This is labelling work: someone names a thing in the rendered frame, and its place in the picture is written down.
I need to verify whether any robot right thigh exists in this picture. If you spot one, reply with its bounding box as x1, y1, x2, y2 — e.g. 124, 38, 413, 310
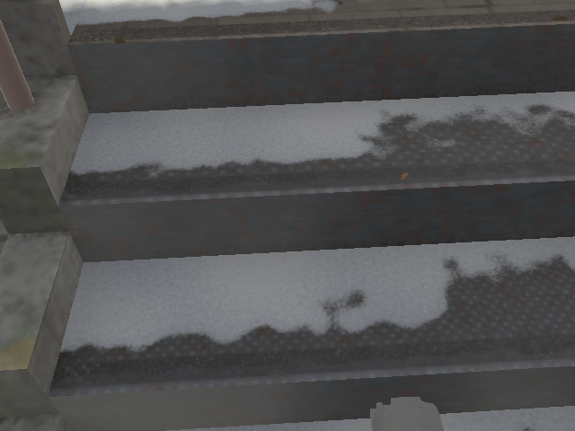
370, 396, 444, 431

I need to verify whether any right robot shin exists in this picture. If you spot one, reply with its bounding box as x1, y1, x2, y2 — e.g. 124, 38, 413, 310
427, 402, 442, 424

